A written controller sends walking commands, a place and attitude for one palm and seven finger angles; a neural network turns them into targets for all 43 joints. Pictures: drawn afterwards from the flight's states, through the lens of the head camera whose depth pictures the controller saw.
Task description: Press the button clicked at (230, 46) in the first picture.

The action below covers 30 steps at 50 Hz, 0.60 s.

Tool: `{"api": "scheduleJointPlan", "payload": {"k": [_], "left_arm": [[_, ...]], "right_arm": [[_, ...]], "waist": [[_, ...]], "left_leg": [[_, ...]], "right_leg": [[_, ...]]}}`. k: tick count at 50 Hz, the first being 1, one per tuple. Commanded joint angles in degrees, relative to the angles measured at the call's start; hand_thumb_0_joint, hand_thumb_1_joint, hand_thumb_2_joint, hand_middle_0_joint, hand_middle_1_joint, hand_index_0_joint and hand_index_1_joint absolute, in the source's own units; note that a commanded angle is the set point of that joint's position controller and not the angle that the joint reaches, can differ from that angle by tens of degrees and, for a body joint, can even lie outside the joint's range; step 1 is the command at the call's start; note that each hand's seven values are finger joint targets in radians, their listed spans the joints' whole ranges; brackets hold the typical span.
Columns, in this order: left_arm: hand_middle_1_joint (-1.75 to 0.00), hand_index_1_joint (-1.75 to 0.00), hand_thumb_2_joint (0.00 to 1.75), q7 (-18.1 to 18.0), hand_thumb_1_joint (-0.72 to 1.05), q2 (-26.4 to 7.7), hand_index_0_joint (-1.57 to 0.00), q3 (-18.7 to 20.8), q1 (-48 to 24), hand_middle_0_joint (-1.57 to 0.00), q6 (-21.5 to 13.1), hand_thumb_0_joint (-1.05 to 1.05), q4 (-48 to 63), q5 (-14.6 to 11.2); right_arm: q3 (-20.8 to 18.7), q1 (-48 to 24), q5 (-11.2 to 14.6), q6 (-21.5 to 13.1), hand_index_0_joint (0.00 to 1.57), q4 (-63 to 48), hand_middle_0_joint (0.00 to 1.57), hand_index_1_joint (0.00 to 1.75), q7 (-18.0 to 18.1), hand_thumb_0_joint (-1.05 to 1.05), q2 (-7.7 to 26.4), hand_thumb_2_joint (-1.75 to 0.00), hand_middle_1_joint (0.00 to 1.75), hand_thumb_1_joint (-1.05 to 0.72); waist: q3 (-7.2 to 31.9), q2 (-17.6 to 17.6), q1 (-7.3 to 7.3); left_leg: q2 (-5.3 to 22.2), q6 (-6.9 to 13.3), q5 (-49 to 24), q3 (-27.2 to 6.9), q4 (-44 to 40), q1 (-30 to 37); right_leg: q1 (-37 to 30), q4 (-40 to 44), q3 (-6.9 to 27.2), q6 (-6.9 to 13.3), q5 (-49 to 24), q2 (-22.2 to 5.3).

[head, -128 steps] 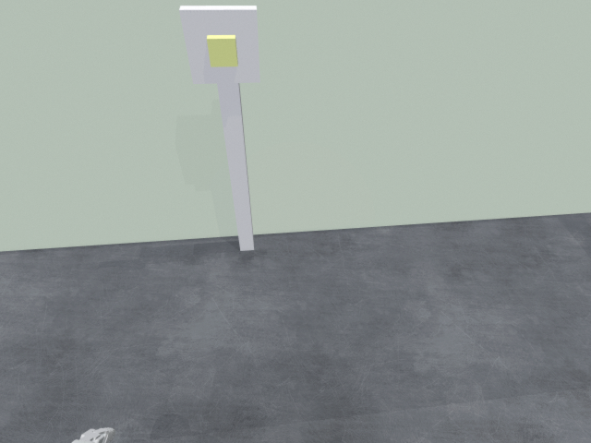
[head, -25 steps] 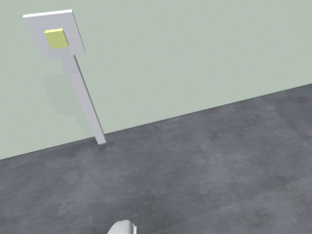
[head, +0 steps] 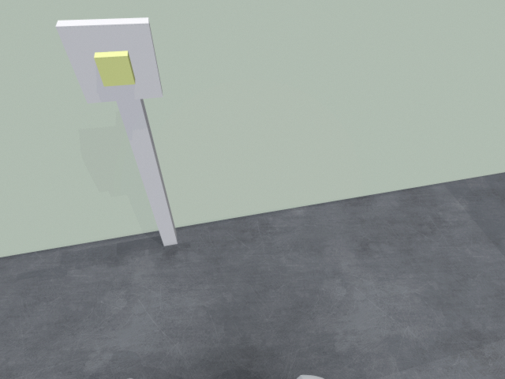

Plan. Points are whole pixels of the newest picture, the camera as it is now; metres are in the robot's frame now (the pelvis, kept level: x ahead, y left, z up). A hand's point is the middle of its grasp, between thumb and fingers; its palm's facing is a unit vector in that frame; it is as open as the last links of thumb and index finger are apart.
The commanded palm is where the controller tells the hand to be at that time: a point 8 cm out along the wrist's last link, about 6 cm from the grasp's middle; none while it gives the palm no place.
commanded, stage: turn to face it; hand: left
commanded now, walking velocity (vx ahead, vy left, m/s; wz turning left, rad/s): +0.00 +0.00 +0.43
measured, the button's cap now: (115, 68) +0.71 +0.35 +0.10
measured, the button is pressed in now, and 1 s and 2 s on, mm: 0 0 0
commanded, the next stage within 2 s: take the last steps up to it in 0.34 s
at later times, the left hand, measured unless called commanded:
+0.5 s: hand out of the picture +0.02 +0.16 -0.16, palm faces +0.25 -0.94 -0.25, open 7.4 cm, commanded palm none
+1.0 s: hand out of the picture +0.10 +0.19 -0.17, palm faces +0.25 -0.95 -0.18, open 7.4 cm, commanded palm none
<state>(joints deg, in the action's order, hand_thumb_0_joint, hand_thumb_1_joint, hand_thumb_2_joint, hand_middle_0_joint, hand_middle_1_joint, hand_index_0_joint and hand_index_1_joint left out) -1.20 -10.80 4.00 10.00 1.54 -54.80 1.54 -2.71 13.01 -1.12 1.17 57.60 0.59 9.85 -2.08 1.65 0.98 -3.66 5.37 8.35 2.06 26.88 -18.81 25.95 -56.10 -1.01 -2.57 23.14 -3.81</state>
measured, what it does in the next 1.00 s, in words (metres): walks ahead: right foot, then left foot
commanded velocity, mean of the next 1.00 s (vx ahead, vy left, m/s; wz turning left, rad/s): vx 0.17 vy -0.02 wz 0.13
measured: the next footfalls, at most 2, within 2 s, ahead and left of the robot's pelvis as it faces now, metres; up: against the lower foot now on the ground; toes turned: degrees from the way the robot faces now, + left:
right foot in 0.24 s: +0.06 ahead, -0.15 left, +0.00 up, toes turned +5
left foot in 0.64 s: +0.01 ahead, +0.11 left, +0.00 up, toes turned +19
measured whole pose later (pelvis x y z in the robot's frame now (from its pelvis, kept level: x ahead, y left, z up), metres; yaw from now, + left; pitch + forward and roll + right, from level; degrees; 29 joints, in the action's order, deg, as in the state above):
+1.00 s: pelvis +0.11 +0.01 +0.00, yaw +14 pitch -2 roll +1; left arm 1.6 -10.5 3.1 14.2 0.2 -60.4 1.6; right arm -2.6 21.7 -1.5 -1.4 65.0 1.3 9.1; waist -2.8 0.6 0.8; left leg 1.9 -0.9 23.0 5.5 23.7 1.3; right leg 22.7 -37.0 -6.8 -0.8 14.9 -5.2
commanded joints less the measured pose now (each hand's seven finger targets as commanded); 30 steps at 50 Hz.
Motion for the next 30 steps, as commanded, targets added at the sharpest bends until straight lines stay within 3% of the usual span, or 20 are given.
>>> {"api": "scheduleJointPlan", "payload": {"k": [1, 5, 7, 9, 10, 11, 12, 13, 14, 16, 17, 18, 22, 25, 27, 29, 30], "left_arm": [[-0.3, -0.3, 0.9, -0.22, 0.9, -3.47, -0.2, 0.88, 3.08, -0.2, 0.01, 0.0, 3.03, -0.16], [-0.3, -0.3, 0.9, -0.39, 0.9, -3.59, -0.2, 0.69, 1.26, -0.2, -0.21, 0.0, 4.82, -0.53], [-0.3, -0.3, 0.9, -0.52, 0.9, -3.86, -0.2, 0.47, 2.3, -0.2, -0.35, 0.0, 4.92, -0.73], [-0.3, -0.3, 0.9, -0.78, 0.9, -4.19, -0.2, 0.45, 4.67, -0.2, -0.72, 0.0, 4.58, -0.99], [-0.3, -0.3, 0.9, -0.95, 0.9, -4.81, -0.2, 0.51, 6.6, -0.2, -1.08, 0.0, 4.14, -0.99], [-0.3, -0.3, 0.9, -1.27, 0.9, -7.63, -0.2, 0.83, 7.58, -0.2, -1.56, 0.0, 4.18, -0.57], [-0.3, -0.3, 0.9, -1.59, 0.9, -12.46, -0.2, 1.58, 6.9, -0.2, -1.97, 0.0, 4.7, 0.22], [-0.3, -0.3, 0.9, -1.45, 0.9, -13.2, -0.2, 1.57, 5.36, -0.2, -1.9, 0.0, 5.8, -0.18], [-0.3, -0.3, 0.9, -1.54, 0.9, -11.72, -0.2, 1.45, 3.22, -0.2, -2.16, 0.0, 5.98, -0.3], [-0.3, -0.3, 0.9, -1.21, 0.9, -8.59, -0.2, 0.27, 1.06, -0.2, -2.4, 0.0, 5.77, -0.43], [-0.3, -0.3, 0.9, -1.3, 0.9, -7.86, -0.2, 0.17, 0.93, -0.2, -2.5, 0.0, 5.6, -0.35], [-0.3, -0.3, 0.9, -1.26, 0.9, -8.11, -0.2, 0.11, 1.92, -0.2, -2.66, 0.0, 5.23, -0.22], [-0.3, -0.3, 0.9, -1.07, 0.9, -9.32, -0.2, 0.36, 8.04, -0.2, -2.42, 0.0, 2.46, 0.18], [-0.3, -0.3, 0.9, -0.64, 0.9, -10.5, -0.2, 0.5, 11.74, -0.2, -2.69, 0.0, -0.17, 0.33], [-0.3, -0.3, 0.9, -0.2, 0.9, -10.71, -0.2, 0.46, 12.86, -0.2, -2.98, 0.0, -1.7, 0.46], [-0.3, -0.3, 0.9, 0.08, 0.9, -10.48, -0.2, 0.44, 10.64, -0.2, -2.86, 0.0, -2.25, 0.04], [-0.3, -0.3, 0.9, 0.3, 0.9, -8.84, -0.2, 0.09, 9.95, -0.2, -2.66, 0.0, -2.21, -0.44]], "right_arm": [[-2.72, 1.9, -0.44, -1.01, 0.2, -4.49, 0.2, 0.3, 0.18, 0.0, 10.55, -0.9, 0.3, -0.9], [-3.18, 3.1, -0.6, -0.65, 0.2, -4.88, 0.2, 0.3, 0.25, 0.0, 11.16, -0.9, 0.3, -0.9], [-3.28, 2.38, -0.59, -0.43, 0.2, -5.2, 0.2, 0.3, 0.16, 0.0, 11.35, -0.9, 0.3, -0.9], [-3.32, 1.84, -0.3, -0.3, 0.2, -5.6, 0.2, 0.3, 0.02, 0.0, 11.16, -0.9, 0.3, -0.9], [-3.19, 0.98, 0.04, -0.28, 0.2, -5.88, 0.2, 0.3, -0.11, 0.0, 10.64, -0.9, 0.3, -0.9], [-2.87, 1.4, 0.6, -0.33, 0.2, -6.24, 0.2, 0.3, -0.43, 0.0, 8.37, -0.9, 0.3, -0.9], [-2.36, 1.95, 0.9, -0.37, 0.2, -7.46, 0.2, 0.3, -0.67, 0.0, 5.19, -0.9, 0.3, -0.9], [-2.94, 0.74, -0.03, 0.14, 0.2, -7.84, 0.2, 0.3, -0.4, 0.0, 7.42, -0.9, 0.3, -0.9], [-3.12, 0.23, -0.21, 0.88, 0.2, -6.88, 0.2, 0.3, -0.48, 0.0, 7.47, -0.9, 0.3, -0.9], [-2.92, 1.33, -0.09, 1.45, 0.2, -4.87, 0.2, 0.3, -0.85, 0.0, 6.6, -0.9, 0.3, -0.9], [-2.75, 1.94, 0.0, 1.5, 0.2, -4.59, 0.2, 0.3, -0.99, 0.0, 6.13, -0.9, 0.3, -0.9], [-2.56, 1.6, 0.04, 1.58, 0.2, -4.52, 0.2, 0.3, -1.01, 0.0, 5.72, -0.9, 0.3, -0.9], [-1.72, -4.07, 0.26, 1.46, 0.2, -5.36, 0.2, 0.3, -0.9, 0.0, 5.25, -0.9, 0.3, -0.9], [-0.77, -5.85, 0.13, 0.68, 0.2, -5.49, 0.2, 0.3, -1.17, 0.0, 4.57, -0.9, 0.3, -0.9], [-0.54, -5.62, 0.14, -0.23, 0.2, -5.27, 0.2, 0.3, -1.41, 0.0, 4.6, -0.9, 0.3, -0.9], [-0.24, -0.87, -0.04, -1.23, 0.2, -3.35, 0.2, 0.3, -1.21, 0.0, 4.81, -0.9, 0.3, -0.9], [-0.51, 2.41, 0.01, -1.92, 0.2, -1.87, 0.2, 0.3, -0.93, 0.0, 6.35, -0.9, 0.3, -0.9]], "waist": [[3.39, -6.97, 0.27], [4.48, -8.63, 0.81], [4.44, -8.56, 0.05], [5.33, -7.83, -0.92], [5.77, -6.49, -2.14], [5.89, 0.13, -2.27], [4.34, 13.13, -1.69], [3.78, 11.03, -2.11], [2.25, 9.45, -0.97], [-0.71, 3.61, 0.79], [-0.81, 4.08, 1.13], [-0.55, 5.25, 0.65], [0.51, 7.49, -2.54], [2.28, 9.47, -4.0], [2.21, 10.32, -4.15], [2.15, 8.73, -1.49], [2.76, 3.62, 0.11]], "left_leg": [[15.59, 5.59, 4.38, -20.71, -12.89, 3.68], [15.85, 6.13, -3.18, -23.23, -10.56, 5.83], [15.07, 5.64, -5.95, -23.33, -9.23, 4.51], [13.38, 3.89, -7.37, -22.42, -6.88, 2.5], [11.52, 1.83, -5.57, -20.77, -4.38, 0.01], [7.72, -1.39, 1.21, -16.78, 2.07, -6.33], [-0.24, -5.8, 14.4, -5.87, 12.7, -15.11], [0.41, -6.39, 22.07, -4.71, 23.8, -13.83], [1.82, -6.59, 20.96, -5.65, 31.53, -13.1], [3.69, -7.3, 15.06, -4.53, 39.22, -12.78], [4.1, -7.59, 14.12, -3.89, 39.38, -12.87], [4.41, -8.04, 13.82, -3.28, 38.74, -12.46], [4.59, -8.68, 17.4, -0.54, 28.25, -9.91], [4.56, -7.93, 17.17, 1.56, 18.86, -6.84], [4.47, -6.88, 17.24, 2.99, 12.67, -3.18], [4.17, -6.15, 11.17, 4.95, 0.98, 7.03], [5.58, -5.39, 8.27, 3.35, -5.48, 15.8]], "right_leg": [[0.03, 3.59, 0.28, -0.58, 0.11, 0.72], [-2.66, 9.49, 0.76, -0.15, 1.92, 1.95], [-6.35, 14.58, 0.69, 0.24, 0.95, 2.85], [-12.85, 23.66, 0.18, 0.5, -3.94, 3.33], [-17.87, 31.88, 0.32, 0.72, -9.14, 2.43], [-23.95, 38.84, 6.88, 2.73, -9.75, -4.24], [-25.91, 41.69, 20.1, 8.22, -14.85, -18.16], [-19.68, 41.4, 20.21, 12.61, -21.97, -22.94], [-16.47, 40.26, 16.99, 12.77, -26.47, -19.74], [-14.03, 37.74, 8.17, 11.26, -31.43, -14.5], [-14.55, 37.26, 5.95, 10.63, -34.01, -13.68], [-15.73, 36.79, 4.33, 10.32, -35.17, -13.3], [-20.2, 34.91, 3.61, 11.03, -40.08, -13.64], [-23.26, 36.08, 4.77, 10.53, -31.95, -13.65], [-22.28, 36.63, 5.32, 10.33, -23.17, -13.79], [-16.38, 34.36, 2.33, 7.87, -12.3, -11.22], [-10.36, 29.87, -0.29, 5.58, -7.8, -8.79]]}}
